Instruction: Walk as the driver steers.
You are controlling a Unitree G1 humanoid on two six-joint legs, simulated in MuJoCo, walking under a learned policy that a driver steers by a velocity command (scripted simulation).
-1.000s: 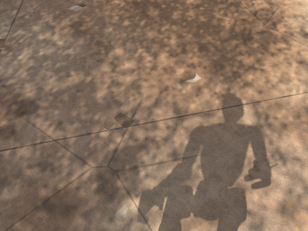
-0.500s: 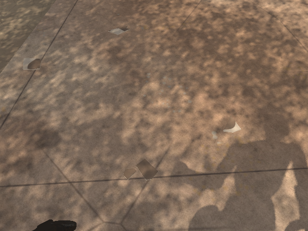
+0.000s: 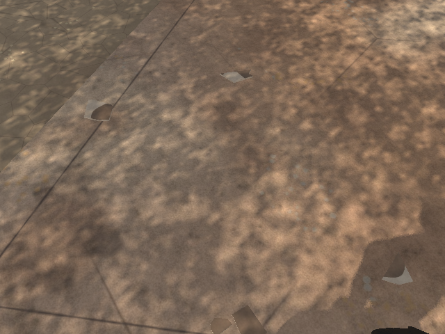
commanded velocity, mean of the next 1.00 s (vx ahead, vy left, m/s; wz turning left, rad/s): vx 0.48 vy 0.00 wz -0.46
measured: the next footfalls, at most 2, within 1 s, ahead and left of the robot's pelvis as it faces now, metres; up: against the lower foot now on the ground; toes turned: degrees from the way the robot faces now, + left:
right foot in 0.50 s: +0.39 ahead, -0.12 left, +0.00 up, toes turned -19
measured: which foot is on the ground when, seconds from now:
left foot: down 0.00-0.52, up 0.54-1.00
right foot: up 0.00-0.48, down 0.50-1.00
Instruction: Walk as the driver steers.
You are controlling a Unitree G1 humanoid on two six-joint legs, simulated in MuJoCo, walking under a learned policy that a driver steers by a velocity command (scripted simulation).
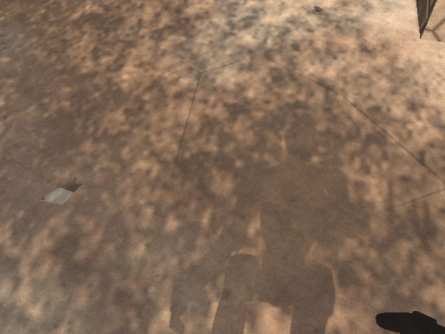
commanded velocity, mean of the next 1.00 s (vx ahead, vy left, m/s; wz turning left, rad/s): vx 0.06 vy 0.00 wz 0.06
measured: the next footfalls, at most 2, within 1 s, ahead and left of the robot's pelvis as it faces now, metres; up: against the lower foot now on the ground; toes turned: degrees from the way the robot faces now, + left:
left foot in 0.02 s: +0.18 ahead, +0.11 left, +0.00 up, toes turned -2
right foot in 0.42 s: +0.11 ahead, -0.11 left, +0.00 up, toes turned -8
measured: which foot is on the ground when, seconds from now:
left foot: up 0.00-0.00, down 0.02-0.42, up 0.44-0.74, down 0.76-1.00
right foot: down 0.00-0.02, up 0.04-0.40, down 0.42-0.76, up 0.78-1.00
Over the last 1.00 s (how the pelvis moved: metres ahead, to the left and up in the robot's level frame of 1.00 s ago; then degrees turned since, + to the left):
0.52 -0.09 0.00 -32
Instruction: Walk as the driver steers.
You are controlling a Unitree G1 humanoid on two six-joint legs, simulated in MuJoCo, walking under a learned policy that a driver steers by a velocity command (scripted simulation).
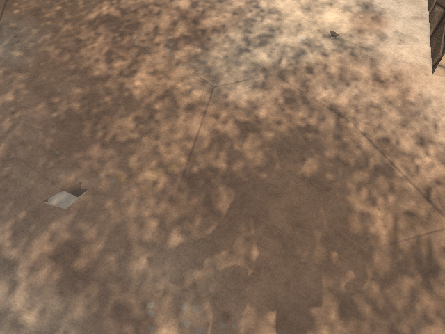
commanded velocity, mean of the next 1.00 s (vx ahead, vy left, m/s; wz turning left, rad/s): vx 0.00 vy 0.00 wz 0.29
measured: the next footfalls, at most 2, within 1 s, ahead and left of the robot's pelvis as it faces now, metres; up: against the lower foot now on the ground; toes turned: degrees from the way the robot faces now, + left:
right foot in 0.32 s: +0.07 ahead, -0.12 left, +0.00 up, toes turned +17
left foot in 0.68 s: -0.03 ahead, +0.07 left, +0.00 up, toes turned +11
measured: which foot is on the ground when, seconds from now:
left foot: down 0.00-0.32, up 0.34-0.66, down 0.68-1.00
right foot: up 0.00-0.30, down 0.32-1.00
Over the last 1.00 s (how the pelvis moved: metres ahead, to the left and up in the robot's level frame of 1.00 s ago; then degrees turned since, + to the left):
0.04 0.04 0.02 9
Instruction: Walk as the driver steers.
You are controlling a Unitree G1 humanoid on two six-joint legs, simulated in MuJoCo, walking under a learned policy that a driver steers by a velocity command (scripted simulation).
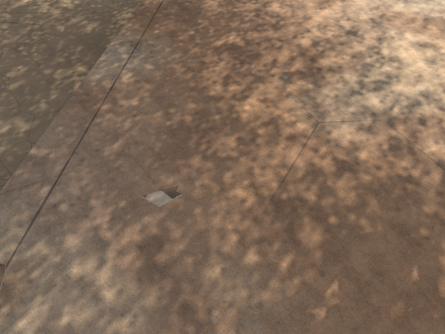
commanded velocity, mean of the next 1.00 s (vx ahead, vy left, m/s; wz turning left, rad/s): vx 0.15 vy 0.00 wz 0.01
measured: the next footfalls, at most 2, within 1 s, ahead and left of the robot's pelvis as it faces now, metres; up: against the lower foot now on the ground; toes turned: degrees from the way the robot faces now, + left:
right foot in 0.32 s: +0.12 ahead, -0.13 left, +0.00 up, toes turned -3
left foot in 0.76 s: +0.31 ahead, +0.02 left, +0.00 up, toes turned +1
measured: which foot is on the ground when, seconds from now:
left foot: down 0.00-0.34, up 0.36-0.74, down 0.76-1.00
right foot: down 0.00-0.08, up 0.10-0.30, down 0.32-0.78, up 0.80-0.98, down 1.00-1.00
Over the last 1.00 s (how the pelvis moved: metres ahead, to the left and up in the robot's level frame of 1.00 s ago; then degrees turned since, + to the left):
-0.02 -0.02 0.00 16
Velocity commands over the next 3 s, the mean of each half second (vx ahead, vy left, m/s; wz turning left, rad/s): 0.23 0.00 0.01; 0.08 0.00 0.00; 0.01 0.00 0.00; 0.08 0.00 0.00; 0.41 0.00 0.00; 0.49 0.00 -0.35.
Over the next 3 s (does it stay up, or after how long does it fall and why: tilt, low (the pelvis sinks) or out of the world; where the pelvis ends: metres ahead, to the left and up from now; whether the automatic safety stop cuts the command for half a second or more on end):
stays up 0.80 -0.08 0.00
